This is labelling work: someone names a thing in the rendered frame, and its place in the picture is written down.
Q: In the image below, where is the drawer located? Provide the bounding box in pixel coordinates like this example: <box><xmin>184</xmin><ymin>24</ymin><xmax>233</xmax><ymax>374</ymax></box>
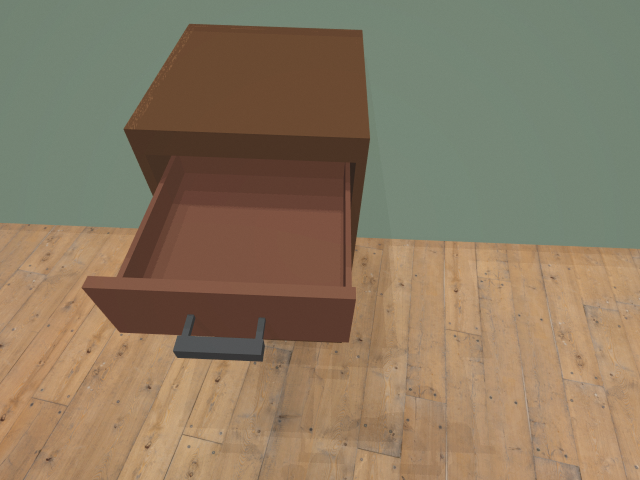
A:
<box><xmin>82</xmin><ymin>156</ymin><xmax>356</xmax><ymax>343</ymax></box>

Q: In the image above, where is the cabinet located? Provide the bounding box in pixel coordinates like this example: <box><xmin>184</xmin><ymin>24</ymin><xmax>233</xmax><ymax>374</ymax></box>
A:
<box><xmin>124</xmin><ymin>24</ymin><xmax>370</xmax><ymax>343</ymax></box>

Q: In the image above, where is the handle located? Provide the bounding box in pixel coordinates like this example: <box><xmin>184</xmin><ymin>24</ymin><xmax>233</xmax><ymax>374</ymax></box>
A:
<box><xmin>173</xmin><ymin>314</ymin><xmax>266</xmax><ymax>362</ymax></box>

